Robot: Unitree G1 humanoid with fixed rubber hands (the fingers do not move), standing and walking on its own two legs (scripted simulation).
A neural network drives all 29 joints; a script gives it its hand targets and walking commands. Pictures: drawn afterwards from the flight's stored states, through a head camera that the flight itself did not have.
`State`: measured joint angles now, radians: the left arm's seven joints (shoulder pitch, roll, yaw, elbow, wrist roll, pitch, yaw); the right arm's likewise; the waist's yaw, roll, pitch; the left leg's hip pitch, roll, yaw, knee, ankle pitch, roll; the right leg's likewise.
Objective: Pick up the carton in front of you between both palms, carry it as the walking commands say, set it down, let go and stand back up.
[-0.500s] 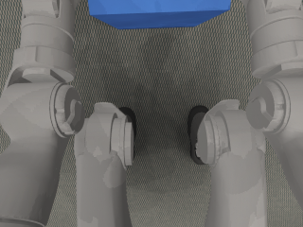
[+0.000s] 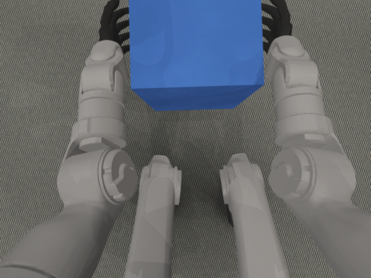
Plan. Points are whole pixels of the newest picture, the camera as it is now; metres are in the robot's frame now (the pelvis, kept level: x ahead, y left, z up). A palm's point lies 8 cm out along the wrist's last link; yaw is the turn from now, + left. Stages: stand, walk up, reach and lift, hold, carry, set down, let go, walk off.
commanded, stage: reach and lift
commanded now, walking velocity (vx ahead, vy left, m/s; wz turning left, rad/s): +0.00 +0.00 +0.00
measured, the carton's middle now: (194, 54) +0.54 +0.01 -0.14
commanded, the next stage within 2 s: none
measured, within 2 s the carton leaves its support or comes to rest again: neither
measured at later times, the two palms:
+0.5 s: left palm (74, 25) +0.49 +0.16 +0.07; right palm (328, 16) +0.49 -0.14 +0.07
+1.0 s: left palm out of the picture +0.43 +0.15 +0.23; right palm out of the picture +0.44 -0.15 +0.23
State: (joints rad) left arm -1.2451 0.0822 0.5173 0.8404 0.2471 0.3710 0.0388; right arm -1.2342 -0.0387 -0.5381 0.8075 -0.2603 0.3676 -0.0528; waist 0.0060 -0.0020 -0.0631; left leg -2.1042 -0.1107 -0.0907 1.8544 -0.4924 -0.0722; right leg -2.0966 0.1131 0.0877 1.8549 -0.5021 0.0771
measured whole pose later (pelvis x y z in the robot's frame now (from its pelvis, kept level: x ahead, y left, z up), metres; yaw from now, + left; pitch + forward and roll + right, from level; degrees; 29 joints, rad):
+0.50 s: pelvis +0.04 +0.00 +0.11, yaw +0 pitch +38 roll +0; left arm -0.88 -0.03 0.44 0.65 0.21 0.40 0.04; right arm -0.87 0.06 -0.45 0.63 -0.21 0.39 -0.05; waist 0.00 -0.01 -0.22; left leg -1.68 -0.10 -0.11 1.50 -0.48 -0.06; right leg -1.68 0.10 0.11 1.50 -0.49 0.06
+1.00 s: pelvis +0.09 +0.00 +0.25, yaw +0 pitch +21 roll +0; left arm -0.47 -0.12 0.36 0.57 0.21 0.36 0.03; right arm -0.46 0.14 -0.36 0.55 -0.21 0.35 -0.03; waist 0.00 0.00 -0.19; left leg -0.92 -0.07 -0.13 0.93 -0.38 -0.03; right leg -0.92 0.08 0.14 0.94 -0.38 0.03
